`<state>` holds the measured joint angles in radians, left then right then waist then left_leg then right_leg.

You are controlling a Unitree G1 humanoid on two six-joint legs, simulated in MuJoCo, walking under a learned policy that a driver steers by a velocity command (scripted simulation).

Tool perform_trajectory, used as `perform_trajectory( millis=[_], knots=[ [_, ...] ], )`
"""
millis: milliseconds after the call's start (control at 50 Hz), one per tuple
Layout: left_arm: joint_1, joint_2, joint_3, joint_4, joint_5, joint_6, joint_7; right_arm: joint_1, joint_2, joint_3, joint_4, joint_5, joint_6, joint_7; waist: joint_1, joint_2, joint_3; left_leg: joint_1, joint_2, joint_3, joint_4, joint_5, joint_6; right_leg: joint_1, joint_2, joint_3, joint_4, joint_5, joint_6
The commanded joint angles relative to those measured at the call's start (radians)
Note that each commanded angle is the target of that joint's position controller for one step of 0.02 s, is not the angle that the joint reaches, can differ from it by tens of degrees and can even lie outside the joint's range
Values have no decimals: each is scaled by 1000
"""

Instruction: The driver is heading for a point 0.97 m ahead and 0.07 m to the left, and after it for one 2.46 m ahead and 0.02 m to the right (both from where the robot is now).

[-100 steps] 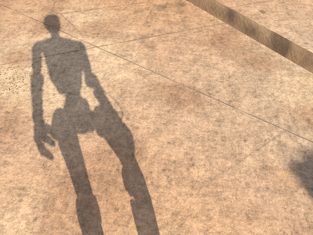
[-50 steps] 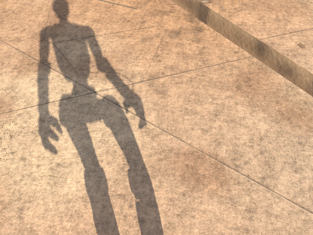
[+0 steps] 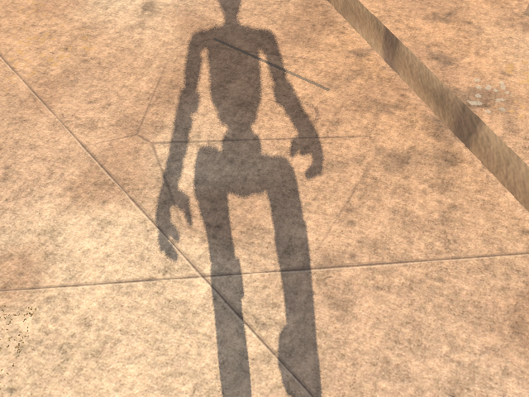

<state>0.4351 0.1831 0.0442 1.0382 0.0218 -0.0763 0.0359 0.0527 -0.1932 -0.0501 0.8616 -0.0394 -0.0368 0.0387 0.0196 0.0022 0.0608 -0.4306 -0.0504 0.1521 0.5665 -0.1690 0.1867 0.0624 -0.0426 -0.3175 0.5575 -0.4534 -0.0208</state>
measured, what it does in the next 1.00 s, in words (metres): walks ahead, turning left: right foot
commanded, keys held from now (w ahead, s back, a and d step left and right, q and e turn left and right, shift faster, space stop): w+q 0.36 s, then w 0.50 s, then w+e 0.14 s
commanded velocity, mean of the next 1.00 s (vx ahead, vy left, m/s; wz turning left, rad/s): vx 0.50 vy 0.00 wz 0.31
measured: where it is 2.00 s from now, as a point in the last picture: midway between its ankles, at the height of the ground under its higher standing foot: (217, 248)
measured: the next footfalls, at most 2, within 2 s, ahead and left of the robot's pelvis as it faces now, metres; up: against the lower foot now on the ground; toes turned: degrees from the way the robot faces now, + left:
right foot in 0.54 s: +0.50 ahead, -0.05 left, +0.00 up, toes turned +17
left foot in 1.04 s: +0.67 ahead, +0.23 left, +0.00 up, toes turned +18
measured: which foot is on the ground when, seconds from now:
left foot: down 0.00-0.54, up 0.56-1.00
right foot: down 0.00-0.00, up 0.02-0.52, down 0.54-1.00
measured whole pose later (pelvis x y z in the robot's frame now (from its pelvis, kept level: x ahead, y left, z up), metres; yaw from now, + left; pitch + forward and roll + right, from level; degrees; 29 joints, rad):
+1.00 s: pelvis +0.53 +0.07 +0.02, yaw +17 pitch +2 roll -2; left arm 0.46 0.22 0.03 0.95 0.01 -0.08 -0.02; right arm 0.03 -0.23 0.00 0.77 -0.03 -0.05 0.04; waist 0.09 0.03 0.03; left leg -0.53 0.05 0.02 0.58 -0.10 0.02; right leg 0.02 0.06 -0.03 0.25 -0.30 -0.04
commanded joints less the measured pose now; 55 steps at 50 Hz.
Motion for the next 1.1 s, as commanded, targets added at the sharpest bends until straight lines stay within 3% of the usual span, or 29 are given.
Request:
perform_trajectory(
  millis=[20, 40, 60, 80, 100, 140, 200, 300, 420, 440, 480, 500, 520, 540, 560, 580, 600, 620, 660, 720, 820, 880, 940, 1000, 1020, 1040, 1060, 1080, 1100],
  knots=[
    [-21, 88, 25, -161, -19, -12, -26, 326, -294, -96, 26, 1, 7, -23, -113, 259, -277, 727, 378, -778, -217, -83, 271, -680, 71, 118, 926, -63, 14],
    [-137, 157, 32, -196, -9, -27, -34, 343, -290, -93, 26, 22, 19, -25, -145, 61, -261, 697, 387, -825, -293, -61, 280, -806, 46, 333, 960, -15, 0],
    [-187, 141, 25, -219, -19, -41, -39, 288, -246, -80, 28, 26, 19, -34, -112, 18, -145, 591, 375, -696, -312, -28, 240, -843, -12, 355, 892, 76, -6],
    [-165, 143, 26, -208, -20, -47, -37, 248, -187, -65, 30, 29, 13, -35, -59, -59, -60, 450, 332, -602, -337, 88, 187, -785, -48, 348, 777, 126, -3],
    [-166, 139, 27, -210, -4, -33, -34, 215, -161, -55, 26, 32, 3, -40, -22, -71, -34, 369, 274, -523, -342, 177, 147, -726, -71, 355, 700, 133, 9],
    [-129, 123, 24, -206, 26, 9, -40, 204, -151, -45, 17, 41, -19, -44, 12, -36, -48, 292, 211, -436, -351, 291, 125, -638, -80, 348, 621, 140, 38],
    [-199, 115, 20, -245, 28, 38, -49, 263, -198, -54, 23, 43, -36, -39, 4, -1, -39, 265, 167, -395, -363, 362, 108, -669, -78, 317, 510, 209, 71],
    [-403, 130, 15, -328, 20, 45, -54, 378, -204, -54, 23, 40, -28, -37, -75, 49, -22, 367, 146, -425, -350, 375, 50, -779, -55, 311, 301, 380, 81],
    [-552, 129, -5, -398, 11, 25, -67, 453, -205, -49, 21, 26, -26, -51, -128, 74, -11, 505, 170, -454, -291, 471, 40, -768, 0, 296, 86, 429, 42],
    [-550, 133, -6, -404, 9, 20, -68, 451, -207, -47, 21, 24, -28, -55, -121, 80, -9, 512, 182, -459, -282, 498, 29, -727, 7, 297, 48, 428, 26],
    [-449, 156, 1, -382, 9, 11, -63, 406, -223, -47, 14, 23, -36, -60, -63, 91, -27, 481, 192, -444, -233, 634, -10, -545, 37, 293, -24, 383, -16],
    [-352, 183, 13, -351, 7, 6, -54, 389, -239, -50, 13, 21, -41, -58, -22, 94, -70, 478, 182, -432, -143, 771, -27, -422, 70, 280, -35, 336, -37],
    [-205, 203, 24, -308, 5, -3, -42, 368, -247, -50, 13, 21, -44, -52, 54, 62, -142, 453, 139, -388, 30, 796, -47, -251, 76, 272, -98, 364, -60],
    [-55, 253, 38, -285, 24, -13, -26, 374, -205, -38, -5, 26, -49, -45, 110, 4, -253, 307, 91, -361, 274, 553, -61, -17, -75, 425, -99, 276, -101],
    [23, 369, 68, -273, 44, -7, -26, 535, -101, -19, -12, 68, -47, -40, 53, -260, -409, -1, -84, -263, 650, -143, -112, 272, -372, 913, -149, 244, -256],
    [-34, 302, 60, -266, 12, 9, -39, 518, -176, -25, 6, 34, -43, -46, 32, -183, -360, -126, -68, -291, 753, -323, -101, 191, -379, 1106, -272, 116, -270],
    [-144, 227, 43, -287, 1, 11, -42, 420, -187, -28, -8, 21, -37, -43, 4, -75, -170, -163, -11, -291, 756, -233, -103, 19, -337, 942, -294, 64, -250],
    [-193, 172, 28, -287, 4, 7, -47, 345, -177, -22, -25, 15, -38, -35, 2, -8, -97, -153, 24, -283, 699, -174, -103, -91, -284, 807, -314, 141, -225],
    [-183, 148, 17, -254, 3, -5, -43, 323, -156, -17, -39, 4, -23, -21, -32, -69, -50, -99, 64, -265, 611, -152, -111, -204, -202, 631, -351, 311, -182],
    [-125, 160, 18, -213, -10, -29, -51, 325, -131, -8, -37, -4, -5, -8, -50, -90, -60, -97, 77, -228, 547, -130, -128, -214, -176, 538, -382, 457, -188],
    [-56, 168, 19, -173, -16, -27, -54, 104, -105, 15, -108, -2, -6, 4, -12, -79, -5, -201, 139, -150, 308, 41, -169, -193, -137, 429, -448, 484, -186],
    [-6, 182, 22, -151, -18, -26, -54, -7, -86, 30, -139, 5, -11, 7, 20, -80, 3, -139, 125, -112, 137, 121, -176, -189, -122, 391, -432, 553, -168],
    [34, 201, 25, -134, -14, -19, -50, -63, -101, 30, -160, 10, -17, 1, 34, -79, 0, -93, 96, -103, 46, 112, -175, -140, -146, 421, -373, 632, -164],
    [15, 226, 32, -132, -7, -10, -43, -24, -127, 21, -158, 10, -31, -11, 0, -87, -18, 4, 69, -115, -30, 22, -154, -99, -171, 470, -280, 704, -148],
    [-2, 232, 33, -133, -11, -7, -41, 59, -139, 13, -132, 6, -40, -18, -43, -75, -51, 119, 47, -108, -94, 14, -142, -109, -153, 463, -191, 761, -135],
    [-1, 211, 28, -134, -16, -6, -42, 196, -176, -3, -87, -8, -54, -31, -95, -24, -134, 321, 67, -134, -142, 34, -117, -168, -98, 422, -17, 748, -114],
    [-23, 162, 14, -176, -24, -11, -44, 369, -257, -24, -70, -32, -63, -47, -164, 86, -275, 561, 296, -363, -166, -78, -65, -334, -32, 373, 260, 484, -91],
    [83, 71, -3, -204, -50, -5, -39, 380, -350, -49, -70, -30, -48, -48, -108, 300, -355, 726, 523, -734, -273, -165, 26, -638, 107, 287, 533, -76, -63],
    [46, 181, 24, -177, -20, 14, -30, 332, -266, -35, -82, -4, -37, -43, -102, 136, -269, 620, 492, -746, -295, -242, 25, -701, 50, 363, 630, -56, -77]
  ],
)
